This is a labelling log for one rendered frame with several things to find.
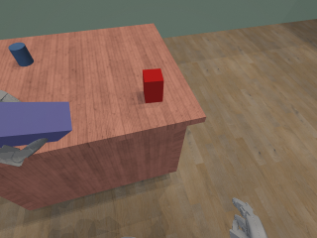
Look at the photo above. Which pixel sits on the robot right hand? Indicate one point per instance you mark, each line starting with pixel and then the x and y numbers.
pixel 252 226

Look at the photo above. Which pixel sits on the sponge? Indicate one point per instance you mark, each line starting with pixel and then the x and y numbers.
pixel 22 123

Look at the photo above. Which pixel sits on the table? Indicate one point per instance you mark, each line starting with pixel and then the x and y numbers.
pixel 117 138

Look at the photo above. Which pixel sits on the robot left hand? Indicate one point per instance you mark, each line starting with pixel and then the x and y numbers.
pixel 11 155

